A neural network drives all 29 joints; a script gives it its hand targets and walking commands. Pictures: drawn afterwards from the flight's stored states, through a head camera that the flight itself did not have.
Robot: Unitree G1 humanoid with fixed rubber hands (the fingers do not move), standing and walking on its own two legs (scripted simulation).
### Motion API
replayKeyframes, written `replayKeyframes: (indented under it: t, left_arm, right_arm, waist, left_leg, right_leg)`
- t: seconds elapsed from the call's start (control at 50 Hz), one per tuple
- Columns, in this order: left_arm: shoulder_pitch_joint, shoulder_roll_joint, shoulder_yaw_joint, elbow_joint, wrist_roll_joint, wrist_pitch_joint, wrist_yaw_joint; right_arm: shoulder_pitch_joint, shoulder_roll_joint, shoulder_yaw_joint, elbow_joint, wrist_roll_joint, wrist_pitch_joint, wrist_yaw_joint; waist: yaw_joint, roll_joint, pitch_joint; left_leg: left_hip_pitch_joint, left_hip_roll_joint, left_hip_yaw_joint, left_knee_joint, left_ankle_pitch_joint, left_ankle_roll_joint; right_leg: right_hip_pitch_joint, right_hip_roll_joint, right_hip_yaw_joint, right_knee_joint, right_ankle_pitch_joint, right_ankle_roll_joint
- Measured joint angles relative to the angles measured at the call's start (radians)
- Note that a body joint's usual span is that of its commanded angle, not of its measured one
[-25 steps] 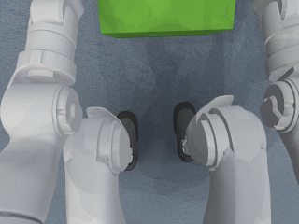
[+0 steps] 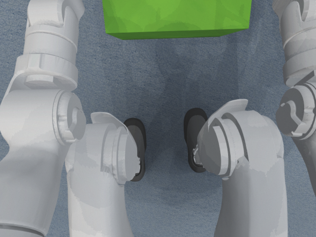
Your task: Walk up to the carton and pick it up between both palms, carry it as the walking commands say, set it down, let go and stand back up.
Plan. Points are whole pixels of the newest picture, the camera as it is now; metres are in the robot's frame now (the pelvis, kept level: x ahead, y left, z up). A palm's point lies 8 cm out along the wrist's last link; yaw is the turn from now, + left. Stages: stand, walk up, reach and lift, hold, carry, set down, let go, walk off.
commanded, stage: set down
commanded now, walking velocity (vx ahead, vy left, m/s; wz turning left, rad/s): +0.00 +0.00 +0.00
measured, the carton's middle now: out of the picture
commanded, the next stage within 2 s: none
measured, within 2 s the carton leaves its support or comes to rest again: neither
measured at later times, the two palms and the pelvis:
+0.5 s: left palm out of the picture +0.56 +0.13 -0.17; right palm out of the picture +0.53 -0.23 -0.17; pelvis +0.00 +0.00 +0.00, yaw +0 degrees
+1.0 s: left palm out of the picture +0.56 +0.15 -0.16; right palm out of the picture +0.53 -0.26 -0.16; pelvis -0.01 -0.01 +0.01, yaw +0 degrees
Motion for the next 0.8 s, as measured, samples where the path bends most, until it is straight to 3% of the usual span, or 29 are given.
replayKeyframes:
  t: [0.32,0.5,0.68,0.8]
  left_arm:
    - [-0.003,0.0,0.001,0.013,0.017,-0.013,-0.002]
    - [-0.014,-0.001,-0.008,0.037,0.026,-0.035,0.018]
    - [-0.038,0.025,-0.128,0.1,-0.081,-0.067,0.075]
    - [-0.038,0.054,-0.153,0.115,-0.11,-0.072,0.08]
  right_arm:
    - [-0.002,0.004,-0.004,0.019,-0.008,-0.022,-0.007]
    - [-0.012,0.012,-0.006,0.055,-0.019,-0.058,-0.035]
    - [-0.036,-0.008,0.072,0.133,0.062,-0.103,-0.107]
    - [-0.044,-0.04,0.092,0.17,0.099,-0.114,-0.115]
  waist:
    - [0.001,-0.005,0.0]
    - [0.003,-0.016,0.001]
    - [0.009,-0.023,0.0]
    - [0.011,-0.027,-0.001]
  left_leg:
    - [0.002,0.001,0.0,0.005,-0.002,0.0]
    - [0.004,0.004,-0.001,0.001,0.001,-0.005]
    - [0.006,0.006,-0.007,-0.025,0.013,-0.012]
    - [0.007,0.008,-0.007,-0.031,0.02,-0.016]
  right_leg:
    - [0.001,0.003,0.0,0.003,0.0,0.003]
    - [0.001,0.007,0.0,-0.002,0.007,0.005]
    - [0.0,0.012,0.0,-0.029,0.022,0.004]
    - [-0.003,0.012,-0.001,-0.032,0.031,-0.001]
